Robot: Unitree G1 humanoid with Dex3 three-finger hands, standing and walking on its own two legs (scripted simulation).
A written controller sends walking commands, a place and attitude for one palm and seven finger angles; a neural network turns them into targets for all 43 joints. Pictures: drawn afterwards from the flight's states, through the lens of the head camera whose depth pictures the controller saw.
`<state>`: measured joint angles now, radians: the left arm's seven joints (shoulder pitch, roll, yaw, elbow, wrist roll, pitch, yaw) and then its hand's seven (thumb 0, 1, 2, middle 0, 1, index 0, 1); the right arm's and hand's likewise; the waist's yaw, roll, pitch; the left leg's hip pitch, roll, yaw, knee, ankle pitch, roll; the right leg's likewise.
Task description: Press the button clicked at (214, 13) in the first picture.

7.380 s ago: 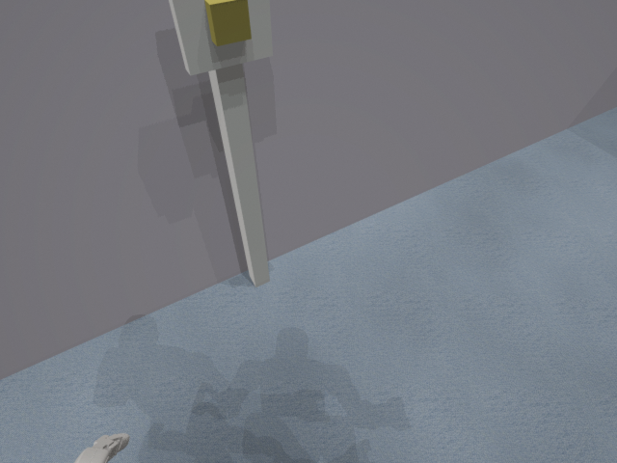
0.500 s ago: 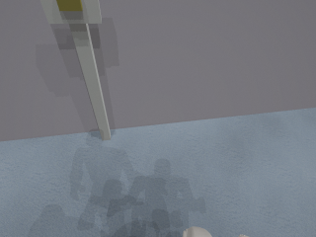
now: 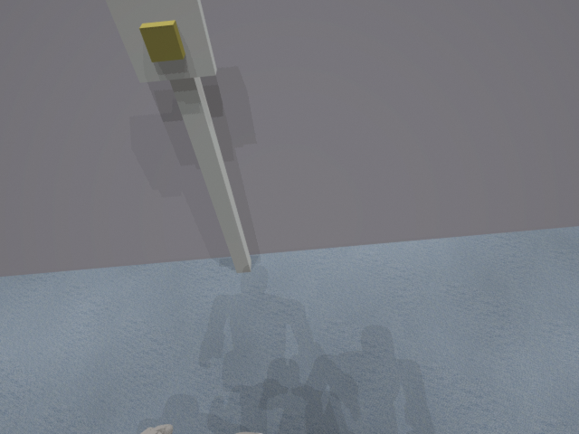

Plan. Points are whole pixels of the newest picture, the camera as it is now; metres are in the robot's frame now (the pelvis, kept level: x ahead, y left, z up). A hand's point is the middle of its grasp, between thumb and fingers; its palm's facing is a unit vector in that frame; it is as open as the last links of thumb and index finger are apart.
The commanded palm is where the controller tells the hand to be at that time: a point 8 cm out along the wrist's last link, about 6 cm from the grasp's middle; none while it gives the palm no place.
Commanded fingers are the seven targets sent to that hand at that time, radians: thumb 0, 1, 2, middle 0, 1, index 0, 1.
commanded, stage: take the last steps up to it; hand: left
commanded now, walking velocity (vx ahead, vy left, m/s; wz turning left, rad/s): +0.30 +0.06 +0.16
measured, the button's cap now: (163, 41) +0.83 +0.28 +0.19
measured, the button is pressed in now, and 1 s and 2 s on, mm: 0 0 0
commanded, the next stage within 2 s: come to a stop and stand still in 1.16 s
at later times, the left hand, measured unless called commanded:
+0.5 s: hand out of the picture -0.12 +0.18 -0.16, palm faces +0.26 -0.95 -0.16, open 7.4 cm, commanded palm none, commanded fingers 0.00 0.90 0.90 -0.20 -0.30 -0.20 -0.30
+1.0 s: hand (160, 358) +0.29 +0.27 -0.17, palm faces +0.00 -0.98 -0.18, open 7.4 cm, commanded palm none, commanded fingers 0.00 0.90 0.90 -0.20 -0.30 -0.20 -0.30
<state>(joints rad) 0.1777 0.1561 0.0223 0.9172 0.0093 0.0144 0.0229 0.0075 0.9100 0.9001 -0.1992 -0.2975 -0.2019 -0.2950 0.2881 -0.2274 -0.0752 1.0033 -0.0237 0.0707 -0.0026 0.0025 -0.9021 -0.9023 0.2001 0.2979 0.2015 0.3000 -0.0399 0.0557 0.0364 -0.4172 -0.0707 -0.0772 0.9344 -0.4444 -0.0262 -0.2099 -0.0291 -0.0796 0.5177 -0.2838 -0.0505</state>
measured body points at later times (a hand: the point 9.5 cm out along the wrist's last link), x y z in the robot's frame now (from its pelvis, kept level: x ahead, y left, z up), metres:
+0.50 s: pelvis +0.03 +0.05 +0.00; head +0.03 +0.05 +0.45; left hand -0.13 +0.23 -0.15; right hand +0.16 -0.17 -0.14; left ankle +0.04 +0.16 -0.73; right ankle +0.00 -0.08 -0.74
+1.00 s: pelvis +0.18 +0.09 +0.00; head +0.21 +0.09 +0.44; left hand +0.29 +0.32 -0.15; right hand +0.05 -0.10 -0.15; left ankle +0.05 +0.16 -0.74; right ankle +0.30 -0.04 -0.69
